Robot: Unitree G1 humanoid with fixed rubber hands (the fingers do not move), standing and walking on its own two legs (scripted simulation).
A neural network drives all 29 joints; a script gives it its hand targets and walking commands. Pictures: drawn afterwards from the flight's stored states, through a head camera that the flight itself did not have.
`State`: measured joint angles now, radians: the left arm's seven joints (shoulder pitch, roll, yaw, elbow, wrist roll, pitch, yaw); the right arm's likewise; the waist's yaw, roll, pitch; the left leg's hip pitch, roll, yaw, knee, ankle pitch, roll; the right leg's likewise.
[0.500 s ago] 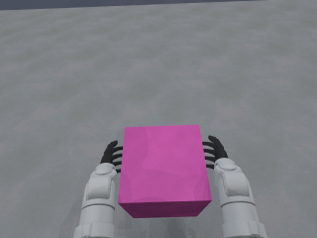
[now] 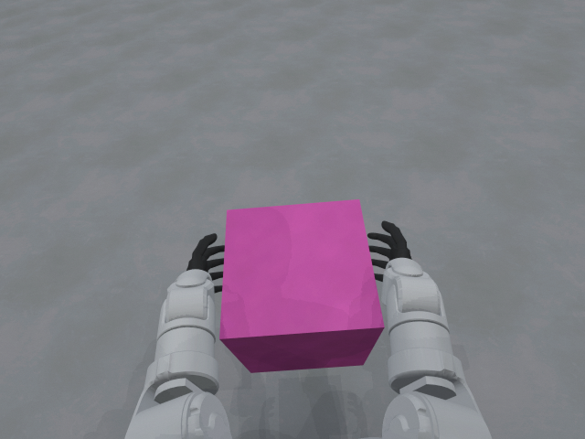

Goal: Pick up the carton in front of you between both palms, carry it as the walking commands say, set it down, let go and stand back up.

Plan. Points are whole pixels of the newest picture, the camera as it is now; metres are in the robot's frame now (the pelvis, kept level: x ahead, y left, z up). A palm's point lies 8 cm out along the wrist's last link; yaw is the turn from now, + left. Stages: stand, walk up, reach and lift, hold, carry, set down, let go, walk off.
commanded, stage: set down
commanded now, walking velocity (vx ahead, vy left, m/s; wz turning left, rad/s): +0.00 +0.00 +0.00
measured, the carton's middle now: (300, 293) +0.35 +0.00 -0.06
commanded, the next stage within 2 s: none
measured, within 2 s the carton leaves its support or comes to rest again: neither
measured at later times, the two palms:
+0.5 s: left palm (227, 303) +0.41 +0.15 -0.17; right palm (370, 313) +0.36 -0.13 -0.17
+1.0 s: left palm (248, 311) +0.46 +0.14 -0.32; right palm (367, 329) +0.39 -0.15 -0.31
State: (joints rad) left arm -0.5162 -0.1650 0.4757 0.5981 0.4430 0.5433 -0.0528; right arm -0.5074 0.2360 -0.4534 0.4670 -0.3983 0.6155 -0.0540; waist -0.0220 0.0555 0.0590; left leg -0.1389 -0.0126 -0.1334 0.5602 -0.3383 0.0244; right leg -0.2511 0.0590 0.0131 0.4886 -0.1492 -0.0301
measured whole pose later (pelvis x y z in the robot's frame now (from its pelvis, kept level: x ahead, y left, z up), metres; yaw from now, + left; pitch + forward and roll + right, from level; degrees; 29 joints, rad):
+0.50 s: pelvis -0.03 +0.04 -0.10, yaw +1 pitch +33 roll +0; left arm -0.78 -0.06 0.38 0.63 0.22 0.21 0.03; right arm -0.66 0.22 -0.48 0.38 -0.29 0.22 -0.11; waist -0.05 0.06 -0.03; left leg -1.25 -0.12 -0.10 1.12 -0.44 0.00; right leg -1.35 0.03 0.08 1.02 -0.24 0.04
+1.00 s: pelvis -0.05 +0.03 -0.22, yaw +2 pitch +47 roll +1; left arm -1.08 0.07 0.31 0.81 0.20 0.26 0.06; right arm -0.90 0.17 -0.57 0.47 -0.26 0.27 -0.14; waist -0.09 0.05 -0.13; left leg -1.82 -0.15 -0.07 1.59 -0.59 -0.02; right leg -1.93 0.07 0.10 1.48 -0.37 0.06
